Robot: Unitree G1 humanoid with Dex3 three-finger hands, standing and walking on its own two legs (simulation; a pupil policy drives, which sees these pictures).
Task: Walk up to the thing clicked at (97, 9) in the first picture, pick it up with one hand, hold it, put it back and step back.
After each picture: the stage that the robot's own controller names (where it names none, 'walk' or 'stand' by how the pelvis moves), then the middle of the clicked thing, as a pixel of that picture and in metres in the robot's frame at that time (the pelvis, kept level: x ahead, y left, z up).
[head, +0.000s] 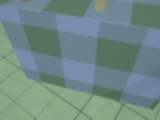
stand; out of the picture +0.89 -0.11 +0.14
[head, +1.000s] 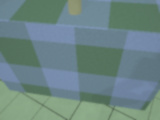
walk; out of the picture +0.79 +0.08 +0.16
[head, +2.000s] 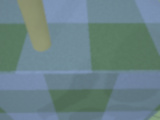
stand; (34, 17) +0.49 +0.18 +0.17
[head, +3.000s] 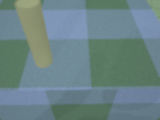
stand; (37, 37) +0.46 +0.16 +0.14
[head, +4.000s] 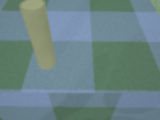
stand; (41, 39) +0.45 +0.16 +0.14
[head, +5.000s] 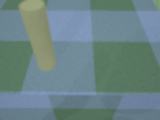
stand; (41, 40) +0.44 +0.16 +0.14
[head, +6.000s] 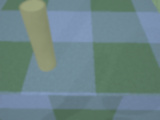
stand; (41, 40) +0.44 +0.16 +0.14
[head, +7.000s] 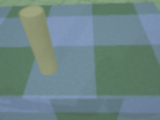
rise first; (41, 45) +0.43 +0.17 +0.14
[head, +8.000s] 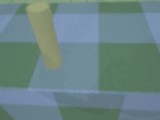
go down; (47, 39) +0.45 +0.17 +0.14
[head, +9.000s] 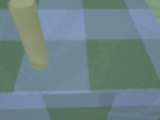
go down; (32, 38) +0.45 +0.16 +0.15
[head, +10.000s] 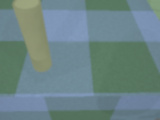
go down; (36, 39) +0.44 +0.16 +0.15
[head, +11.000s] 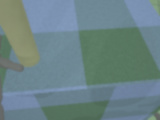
close in; (18, 32) +0.44 +0.17 +0.17
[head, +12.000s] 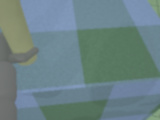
lift; (15, 29) +0.45 +0.18 +0.18
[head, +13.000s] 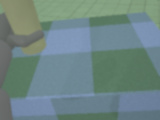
lift; (18, 4) +0.35 +0.14 +0.37
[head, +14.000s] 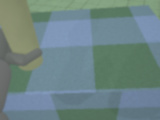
hold; (17, 23) +0.33 +0.16 +0.31
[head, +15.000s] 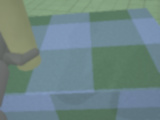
hold; (14, 24) +0.33 +0.17 +0.32
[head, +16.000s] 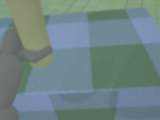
crouch; (29, 21) +0.34 +0.13 +0.31
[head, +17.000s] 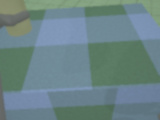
crouch; out of the picture +0.43 +0.19 +0.36
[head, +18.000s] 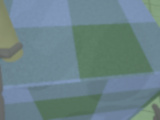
lower; out of the picture +0.47 +0.22 +0.17
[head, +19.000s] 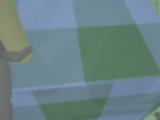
lower; (9, 27) +0.45 +0.20 +0.18
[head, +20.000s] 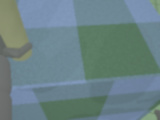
lower; (9, 23) +0.46 +0.20 +0.18
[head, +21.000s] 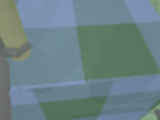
lower; (8, 23) +0.46 +0.20 +0.18
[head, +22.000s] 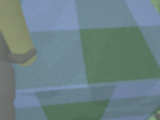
loosen; (14, 29) +0.44 +0.19 +0.18
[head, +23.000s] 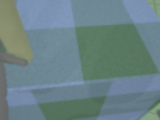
withdraw; (10, 29) +0.44 +0.19 +0.18
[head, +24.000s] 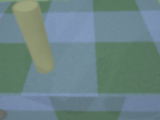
sink last; (37, 42) +0.43 +0.18 +0.16
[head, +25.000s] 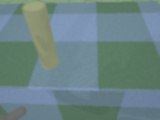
stand; (43, 39) +0.45 +0.18 +0.14
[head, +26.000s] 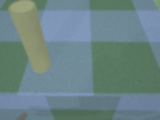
stand; (33, 41) +0.43 +0.18 +0.14
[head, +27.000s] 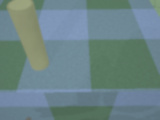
stand; (32, 39) +0.44 +0.19 +0.14
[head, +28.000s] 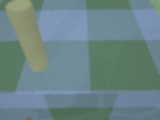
stand; (31, 40) +0.43 +0.19 +0.14
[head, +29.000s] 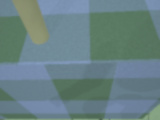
walk; (29, 11) +0.52 +0.19 +0.16
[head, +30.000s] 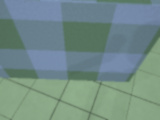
walk; out of the picture +0.84 +0.12 +0.16
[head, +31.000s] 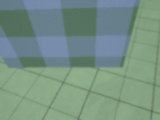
stand; out of the picture +1.17 +0.23 +0.16
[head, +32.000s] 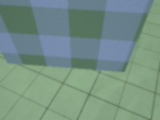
stand; out of the picture +1.14 +0.12 +0.15
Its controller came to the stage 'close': yes
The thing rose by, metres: 0.21
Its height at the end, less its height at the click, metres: +0.00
